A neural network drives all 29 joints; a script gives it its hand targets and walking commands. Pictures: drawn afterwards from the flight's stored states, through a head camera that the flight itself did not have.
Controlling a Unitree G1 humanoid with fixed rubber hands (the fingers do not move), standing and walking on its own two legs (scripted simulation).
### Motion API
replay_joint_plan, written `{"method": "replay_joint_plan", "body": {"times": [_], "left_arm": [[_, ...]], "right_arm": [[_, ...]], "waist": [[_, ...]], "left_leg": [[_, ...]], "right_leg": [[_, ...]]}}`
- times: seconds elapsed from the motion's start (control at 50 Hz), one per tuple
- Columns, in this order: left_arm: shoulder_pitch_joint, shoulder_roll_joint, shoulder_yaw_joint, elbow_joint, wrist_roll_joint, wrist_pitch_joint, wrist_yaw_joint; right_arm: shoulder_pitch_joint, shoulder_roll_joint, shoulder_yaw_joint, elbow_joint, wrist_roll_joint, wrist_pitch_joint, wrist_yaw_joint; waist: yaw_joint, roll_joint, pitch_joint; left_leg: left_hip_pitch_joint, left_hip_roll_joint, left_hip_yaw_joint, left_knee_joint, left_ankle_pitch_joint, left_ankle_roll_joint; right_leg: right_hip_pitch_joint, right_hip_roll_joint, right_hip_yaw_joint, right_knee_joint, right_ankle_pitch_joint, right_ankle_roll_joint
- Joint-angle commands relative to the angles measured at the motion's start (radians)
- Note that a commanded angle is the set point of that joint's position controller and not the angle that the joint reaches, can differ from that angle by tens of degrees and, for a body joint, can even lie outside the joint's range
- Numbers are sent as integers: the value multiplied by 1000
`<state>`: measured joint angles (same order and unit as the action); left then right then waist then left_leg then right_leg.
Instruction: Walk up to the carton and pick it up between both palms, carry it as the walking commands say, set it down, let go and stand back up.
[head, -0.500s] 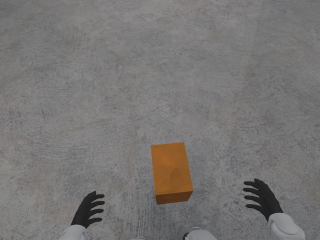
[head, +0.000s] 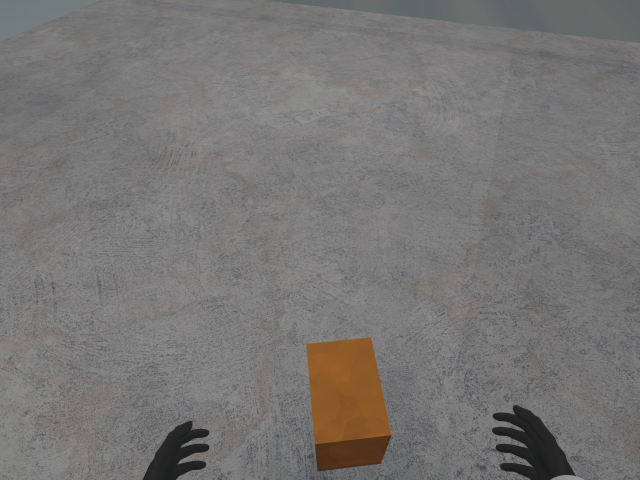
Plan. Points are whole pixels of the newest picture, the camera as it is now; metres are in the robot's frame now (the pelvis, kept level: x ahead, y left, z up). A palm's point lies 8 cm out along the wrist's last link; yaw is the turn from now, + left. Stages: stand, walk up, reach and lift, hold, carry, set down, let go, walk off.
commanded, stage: let go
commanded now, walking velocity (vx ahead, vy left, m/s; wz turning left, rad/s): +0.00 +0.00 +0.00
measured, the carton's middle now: (344, 404) +0.45 -0.05 -0.63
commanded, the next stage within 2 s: stand in 0.04 s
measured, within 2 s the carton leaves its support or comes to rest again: neither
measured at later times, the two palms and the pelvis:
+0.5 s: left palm out of the picture +0.16 +0.24 -0.08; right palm out of the picture +0.12 -0.27 -0.09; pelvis +0.02 +0.00 +0.00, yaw +0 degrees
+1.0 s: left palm out of the picture +0.14 +0.24 -0.09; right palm out of the picture +0.10 -0.28 -0.09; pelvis +0.01 +0.00 +0.00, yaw +0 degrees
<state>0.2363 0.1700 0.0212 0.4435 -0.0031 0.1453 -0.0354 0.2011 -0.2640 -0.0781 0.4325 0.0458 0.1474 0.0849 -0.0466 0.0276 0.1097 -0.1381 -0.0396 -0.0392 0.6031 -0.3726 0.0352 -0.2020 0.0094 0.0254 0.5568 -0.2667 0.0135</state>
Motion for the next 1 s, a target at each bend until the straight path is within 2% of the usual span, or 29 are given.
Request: {"method": "replay_joint_plan", "body": {"times": [0.0, 0.02, 0.04, 0.06, 0.08, 0.12, 0.16, 0.22, 0.28, 0.32, 0.38, 0.4, 0.52, 0.56, 0.7, 0.76, 0.8, 0.98], "left_arm": [[-76, 139, 13, -213, 33, 18, 17], [-44, 241, 84, 5, 46, -51, 42], [-83, 279, 88, 11, 60, -78, 48], [-95, 272, 88, 22, 64, -95, 50], [-88, 254, 83, 29, 63, -107, 49], [-61, 244, 75, 52, 64, -133, 42], [-49, 242, 74, 76, 62, -153, 36], [-53, 258, 77, 92, 59, -173, 39], [-50, 266, 75, 107, 52, -181, 45], [-58, 279, 80, 114, 51, -183, 48], [-44, 274, 77, 127, 48, -179, 52], [-41, 274, 77, 133, 47, -179, 53], [-48, 278, 76, 147, 48, -182, 55], [-42, 272, 76, 150, 44, -185, 54], [-35, 275, 74, 158, 43, -191, 53], [-35, 276, 74, 159, 42, -190, 52], [-35, 278, 74, 160, 43, -193, 52], [-25, 285, 74, 175, 39, -197, 54]], "right_arm": [[-53, -36, 41, -156, -32, -19, -10], [-46, -176, -35, -5, -92, -63, -53], [-11, -177, -40, 2, -104, -83, -63], [-11, -185, -47, 17, -111, -99, -67], [-16, -196, -51, 27, -114, -112, -71], [-21, -204, -54, 57, -112, -131, -73], [-26, -201, -53, 86, -106, -146, -75], [-23, -206, -56, 117, -100, -164, -77], [-6, -215, -57, 145, -94, -176, -82], [3, -215, -55, 166, -88, -180, -84], [5, -213, -52, 186, -87, -181, -88], [12, -217, -53, 192, -87, -181, -91], [1, -218, -51, 208, -88, -190, -96], [2, -214, -48, 214, -87, -191, -96], [-2, -223, -48, 230, -85, -201, -97], [-1, -225, -45, 236, -85, -203, -95], [-4, -232, -46, 242, -83, -204, -96], [-2, -227, -40, 279, -82, -209, -95]], "waist": [[78, -3, -125], [74, -91, -258], [38, -98, -239], [38, -75, -200], [43, -23, -152], [50, 6, -114], [55, -19, -125], [49, -62, -176], [39, -54, -231], [35, -71, -259], [37, -38, -260], [37, -43, -252], [35, -41, -234], [43, -15, -232], [39, -43, -198], [40, -28, -187], [41, -47, -186], [42, -48, -168]], "left_leg": [[-188, 38, -20, -217, 245, -49], [-134, 52, -42, -128, 132, -55], [-132, 60, -60, -154, 6, -44], [-152, 75, -92, -183, -79, -26], [-203, 82, -113, -207, -134, -11], [-264, 100, -147, -235, -189, 12], [-262, 100, -150, -232, -141, 14], [-208, 94, -139, -198, 21, 10], [-145, 87, -121, -156, 191, 3], [-114, 102, -130, -144, 302, -1], [-99, 104, -124, -138, 376, -7], [-95, 109, -125, -139, 388, -9], [-112, 110, -130, -157, 359, -11], [-111, 108, -126, -157, 348, -6], [-130, 111, -135, -174, 301, 2], [-137, 109, -128, -177, 286, 2], [-134, 113, -139, -183, 272, 8], [-139, 114, -134, -184, 273, 14]], "right_leg": [[240, 42, -58, -39, 199, -1], [54, -51, 21, -52, 137, 9], [10, -51, 36, -65, 10, 3], [-19, -47, 38, -64, -58, -6], [-34, -42, 37, -55, -78, -8], [-29, -37, 37, -39, -73, -14], [-11, -39, 48, -43, -31, -20], [2, -52, 57, -47, 75, -28], [19, -67, 71, -40, 187, -40], [26, -68, 64, -17, 244, -44], [28, -70, 63, -5, 270, -46], [20, -68, 60, -2, 268, -47], [27, -66, 59, -7, 253, -48], [27, -68, 64, -10, 242, -53], [21, -71, 72, -24, 232, -57], [16, -72, 73, -27, 228, -58], [12, -70, 73, -29, 211, -59], [16, -78, 86, -38, 224, -67]]}}
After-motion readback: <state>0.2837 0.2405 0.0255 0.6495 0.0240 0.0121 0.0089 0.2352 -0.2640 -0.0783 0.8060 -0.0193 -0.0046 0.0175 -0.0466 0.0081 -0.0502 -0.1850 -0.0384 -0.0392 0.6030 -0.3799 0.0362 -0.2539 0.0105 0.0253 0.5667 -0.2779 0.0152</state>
